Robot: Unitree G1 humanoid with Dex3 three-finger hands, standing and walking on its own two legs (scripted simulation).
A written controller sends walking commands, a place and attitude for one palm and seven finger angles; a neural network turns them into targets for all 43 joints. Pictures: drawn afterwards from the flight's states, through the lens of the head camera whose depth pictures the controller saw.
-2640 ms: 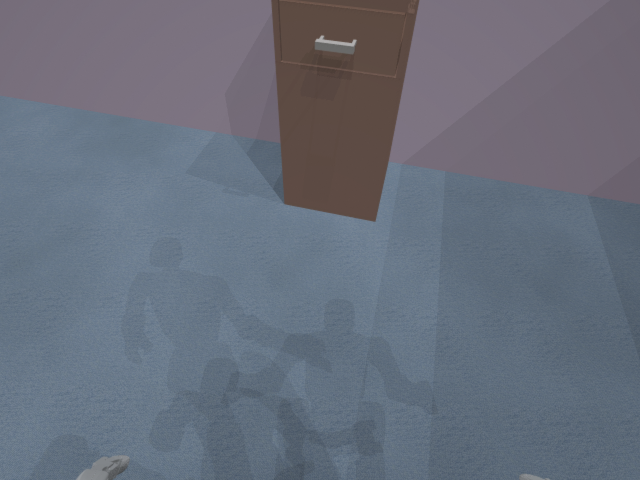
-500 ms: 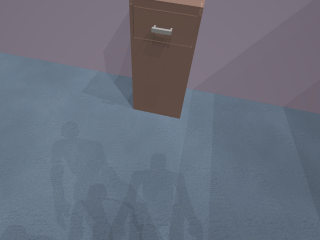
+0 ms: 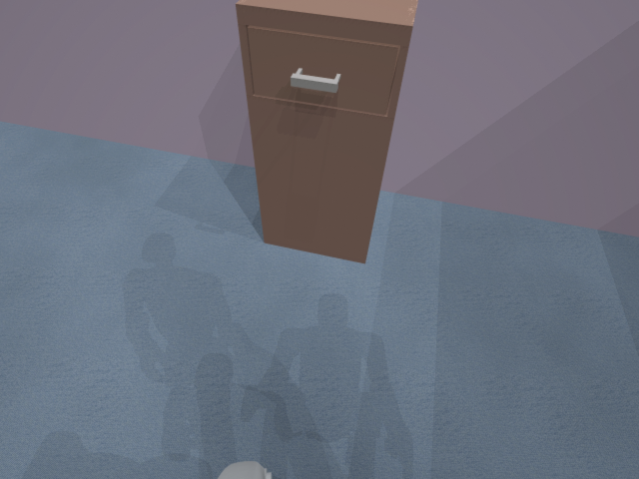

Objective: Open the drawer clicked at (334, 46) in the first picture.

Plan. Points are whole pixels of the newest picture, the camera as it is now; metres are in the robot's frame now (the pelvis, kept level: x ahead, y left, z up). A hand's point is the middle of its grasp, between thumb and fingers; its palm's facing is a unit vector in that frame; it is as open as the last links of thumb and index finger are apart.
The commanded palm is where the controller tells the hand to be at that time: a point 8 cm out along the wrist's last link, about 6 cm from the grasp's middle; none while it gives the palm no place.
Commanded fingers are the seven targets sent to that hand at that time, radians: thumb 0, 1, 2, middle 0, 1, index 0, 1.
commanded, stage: walk to a spot facing it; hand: left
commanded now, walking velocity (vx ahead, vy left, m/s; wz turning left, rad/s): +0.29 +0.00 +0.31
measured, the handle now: (316, 78) +1.02 +0.02 +0.00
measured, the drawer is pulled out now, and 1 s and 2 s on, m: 0.00 0.00 0.00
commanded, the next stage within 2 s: turn to face it in 0.08 s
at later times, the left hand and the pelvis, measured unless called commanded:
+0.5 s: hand out of the picture +0.15 +0.24 -0.17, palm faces +0.06 -0.99 -0.14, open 7.4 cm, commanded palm none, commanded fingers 0.00 0.90 0.90 -0.20 -0.30 -0.20 -0.30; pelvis +0.16 +0.07 +0.01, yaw -1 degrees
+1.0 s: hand (179, 407) +0.25 +0.22 -0.17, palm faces -0.08 -0.98 -0.18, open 7.3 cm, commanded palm none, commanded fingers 0.00 0.90 0.90 -0.20 -0.30 -0.20 -0.30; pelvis +0.19 +0.05 +0.01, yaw -8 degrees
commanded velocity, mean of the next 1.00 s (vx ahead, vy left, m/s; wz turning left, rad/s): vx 0.11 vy -0.01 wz -0.19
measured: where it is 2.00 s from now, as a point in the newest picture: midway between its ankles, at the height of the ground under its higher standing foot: (328, 412)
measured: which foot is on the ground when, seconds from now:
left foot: up 0.00-0.22, down 0.24-0.72, up 0.74-1.00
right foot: down 0.00-0.24, up 0.26-0.68, down 0.70-1.00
